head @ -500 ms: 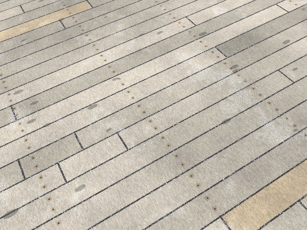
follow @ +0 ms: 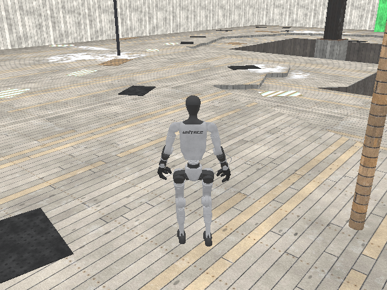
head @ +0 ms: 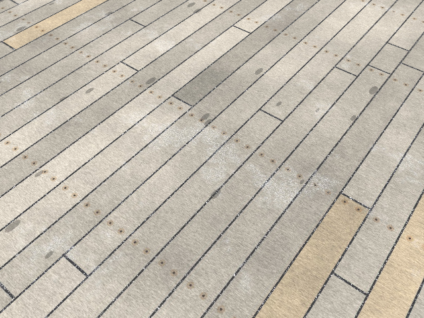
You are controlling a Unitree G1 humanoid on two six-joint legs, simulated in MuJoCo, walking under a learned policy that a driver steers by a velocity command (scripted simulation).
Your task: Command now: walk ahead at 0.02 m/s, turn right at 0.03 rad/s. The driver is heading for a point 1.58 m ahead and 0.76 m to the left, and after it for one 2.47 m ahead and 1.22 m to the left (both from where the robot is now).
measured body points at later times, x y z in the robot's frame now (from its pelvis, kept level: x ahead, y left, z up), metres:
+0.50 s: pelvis -0.02 +0.01 -0.01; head +0.01 +0.04 +0.44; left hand +0.03 +0.30 -0.14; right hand +0.16 -0.24 -0.11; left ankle -0.05 +0.08 -0.74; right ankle -0.01 -0.12 -0.70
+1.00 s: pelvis -0.01 -0.02 +0.00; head +0.03 -0.02 +0.45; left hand -0.03 +0.29 -0.09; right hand +0.23 -0.21 -0.12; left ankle -0.06 +0.07 -0.72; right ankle +0.05 -0.10 -0.74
